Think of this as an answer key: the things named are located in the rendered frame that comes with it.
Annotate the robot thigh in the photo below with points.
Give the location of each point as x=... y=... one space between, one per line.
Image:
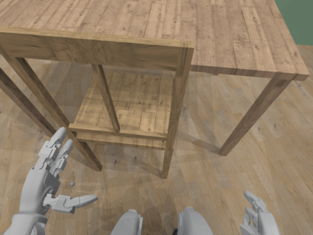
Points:
x=130 y=223
x=192 y=223

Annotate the right robot thigh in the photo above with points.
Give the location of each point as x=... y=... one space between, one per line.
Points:
x=192 y=223

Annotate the left robot thigh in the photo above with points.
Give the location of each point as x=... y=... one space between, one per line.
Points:
x=130 y=223

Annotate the chair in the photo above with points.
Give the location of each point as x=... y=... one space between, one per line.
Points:
x=122 y=109

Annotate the robot left hand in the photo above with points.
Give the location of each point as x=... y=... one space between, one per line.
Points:
x=43 y=177

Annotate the robot right hand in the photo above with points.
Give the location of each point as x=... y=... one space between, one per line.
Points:
x=264 y=222

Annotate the left robot forearm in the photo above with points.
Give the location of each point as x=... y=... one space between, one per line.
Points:
x=27 y=223

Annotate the table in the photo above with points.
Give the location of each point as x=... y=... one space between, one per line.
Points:
x=235 y=37

